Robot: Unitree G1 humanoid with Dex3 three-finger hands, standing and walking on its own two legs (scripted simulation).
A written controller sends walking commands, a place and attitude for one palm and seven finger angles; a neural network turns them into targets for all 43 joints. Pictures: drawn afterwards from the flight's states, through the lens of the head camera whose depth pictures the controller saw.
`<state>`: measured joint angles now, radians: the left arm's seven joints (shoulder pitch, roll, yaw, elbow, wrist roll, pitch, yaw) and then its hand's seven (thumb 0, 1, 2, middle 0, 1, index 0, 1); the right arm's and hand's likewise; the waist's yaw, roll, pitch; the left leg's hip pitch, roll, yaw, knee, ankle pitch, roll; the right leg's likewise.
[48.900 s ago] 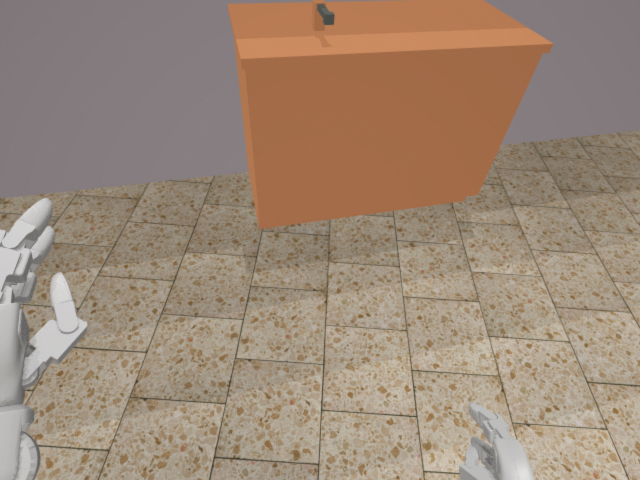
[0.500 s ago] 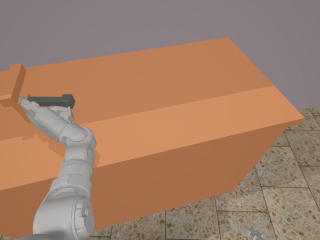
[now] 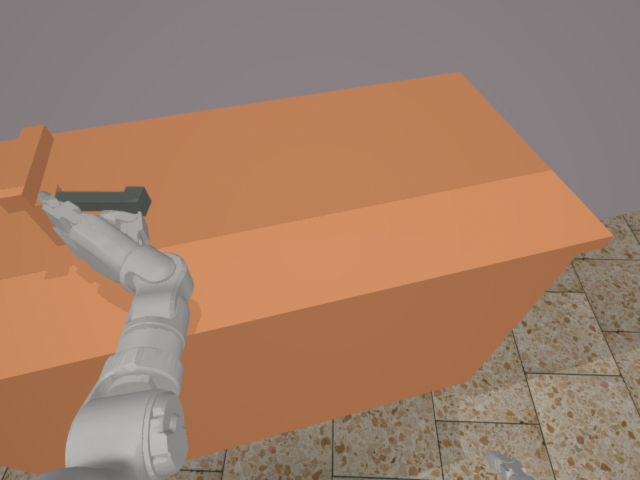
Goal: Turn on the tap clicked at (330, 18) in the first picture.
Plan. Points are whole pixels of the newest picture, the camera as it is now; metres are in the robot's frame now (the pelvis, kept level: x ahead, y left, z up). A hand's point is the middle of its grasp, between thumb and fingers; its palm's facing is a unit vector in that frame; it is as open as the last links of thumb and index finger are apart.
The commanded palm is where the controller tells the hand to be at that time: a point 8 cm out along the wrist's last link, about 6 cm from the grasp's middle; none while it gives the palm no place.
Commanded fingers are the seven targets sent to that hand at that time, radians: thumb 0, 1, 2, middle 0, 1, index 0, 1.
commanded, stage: push the lever round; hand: left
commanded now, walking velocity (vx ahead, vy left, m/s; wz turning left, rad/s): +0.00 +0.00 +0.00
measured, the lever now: (135, 201) +0.44 +0.25 +0.10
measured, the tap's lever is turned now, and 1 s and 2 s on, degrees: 75 76 76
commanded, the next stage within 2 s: none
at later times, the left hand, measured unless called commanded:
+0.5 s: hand (141, 219) +0.42 +0.24 +0.09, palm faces +0.86 -0.51 -0.07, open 8.2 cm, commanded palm +0.43 +0.27 +0.09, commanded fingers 0.00 0.90 0.90 -0.15 -0.15 -0.15 -0.15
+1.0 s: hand (140, 219) +0.42 +0.25 +0.09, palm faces +0.86 -0.51 -0.07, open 8.3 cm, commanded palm +0.42 +0.27 +0.09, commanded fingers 0.00 0.90 0.90 -0.15 -0.15 -0.15 -0.15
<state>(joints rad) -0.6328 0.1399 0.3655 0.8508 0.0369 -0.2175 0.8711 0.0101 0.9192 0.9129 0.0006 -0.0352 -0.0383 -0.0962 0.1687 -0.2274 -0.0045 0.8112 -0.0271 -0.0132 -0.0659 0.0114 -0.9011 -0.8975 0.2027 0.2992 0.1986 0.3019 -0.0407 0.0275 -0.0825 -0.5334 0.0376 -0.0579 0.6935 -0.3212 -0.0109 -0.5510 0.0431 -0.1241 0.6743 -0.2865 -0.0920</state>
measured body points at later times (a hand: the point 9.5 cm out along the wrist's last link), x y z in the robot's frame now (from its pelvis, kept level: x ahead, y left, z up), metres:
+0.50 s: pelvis +0.01 -0.01 +0.00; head +0.05 -0.02 +0.45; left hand +0.37 +0.27 +0.10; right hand +0.13 -0.26 -0.13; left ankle +0.02 +0.16 -0.71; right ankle +0.03 -0.05 -0.72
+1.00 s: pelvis +0.00 -0.01 +0.00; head +0.04 -0.03 +0.44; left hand +0.37 +0.27 +0.10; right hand +0.10 -0.26 -0.14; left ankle +0.02 +0.16 -0.71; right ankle +0.03 -0.05 -0.72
